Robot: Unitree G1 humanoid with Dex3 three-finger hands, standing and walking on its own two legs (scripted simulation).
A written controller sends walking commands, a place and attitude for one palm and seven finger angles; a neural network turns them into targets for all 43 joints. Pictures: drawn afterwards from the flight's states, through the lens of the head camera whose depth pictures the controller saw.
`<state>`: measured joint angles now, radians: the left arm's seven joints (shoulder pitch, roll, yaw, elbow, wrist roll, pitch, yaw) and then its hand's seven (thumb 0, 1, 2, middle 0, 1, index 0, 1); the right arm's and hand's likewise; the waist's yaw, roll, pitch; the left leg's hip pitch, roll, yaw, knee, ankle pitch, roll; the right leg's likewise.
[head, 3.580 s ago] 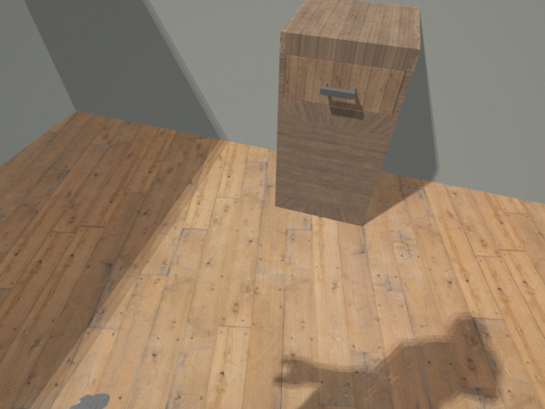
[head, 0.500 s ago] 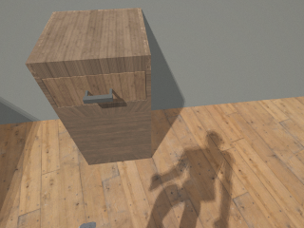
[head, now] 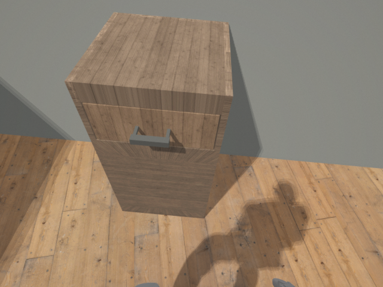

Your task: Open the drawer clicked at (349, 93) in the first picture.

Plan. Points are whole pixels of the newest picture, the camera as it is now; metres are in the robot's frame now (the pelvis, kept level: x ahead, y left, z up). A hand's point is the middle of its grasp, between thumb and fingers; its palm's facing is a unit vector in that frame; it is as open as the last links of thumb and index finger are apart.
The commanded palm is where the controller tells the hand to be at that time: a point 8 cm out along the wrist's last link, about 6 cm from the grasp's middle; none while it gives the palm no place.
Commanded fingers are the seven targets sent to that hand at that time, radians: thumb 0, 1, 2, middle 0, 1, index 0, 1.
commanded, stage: come to a stop and stand still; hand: left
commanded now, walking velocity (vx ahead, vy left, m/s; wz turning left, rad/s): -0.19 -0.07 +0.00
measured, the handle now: (151, 135) +0.52 +0.18 -0.07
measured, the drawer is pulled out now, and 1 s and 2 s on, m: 0.00 0.00 0.00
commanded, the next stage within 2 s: look again from close up in 1.20 s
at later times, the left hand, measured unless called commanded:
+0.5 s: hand out of the picture -0.02 +0.12 -0.14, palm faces +0.10 -0.96 -0.27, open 7.3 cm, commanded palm none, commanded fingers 0.00 0.90 0.90 -0.20 -0.30 -0.20 -0.30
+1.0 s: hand out of the picture -0.07 +0.16 -0.17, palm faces +0.09 -0.98 -0.16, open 7.4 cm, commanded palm none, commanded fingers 0.00 0.90 0.90 -0.20 -0.30 -0.20 -0.30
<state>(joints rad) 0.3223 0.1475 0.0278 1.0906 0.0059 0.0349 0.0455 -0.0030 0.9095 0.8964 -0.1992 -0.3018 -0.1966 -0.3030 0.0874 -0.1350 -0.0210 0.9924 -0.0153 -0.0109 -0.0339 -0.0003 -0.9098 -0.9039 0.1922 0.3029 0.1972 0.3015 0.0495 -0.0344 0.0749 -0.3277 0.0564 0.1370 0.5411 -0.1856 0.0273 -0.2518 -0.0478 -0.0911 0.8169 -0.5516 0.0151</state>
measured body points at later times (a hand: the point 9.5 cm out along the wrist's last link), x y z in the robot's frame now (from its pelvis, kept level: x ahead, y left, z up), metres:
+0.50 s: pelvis -0.04 -0.07 +0.02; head -0.04 -0.10 +0.47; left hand -0.03 +0.17 -0.12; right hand -0.06 -0.32 -0.15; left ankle -0.10 +0.09 -0.66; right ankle -0.03 -0.15 -0.73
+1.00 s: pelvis -0.04 +0.00 +0.01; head -0.04 +0.00 +0.46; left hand -0.07 +0.21 -0.16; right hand -0.01 -0.23 -0.14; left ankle -0.09 +0.10 -0.73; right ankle -0.03 -0.15 -0.73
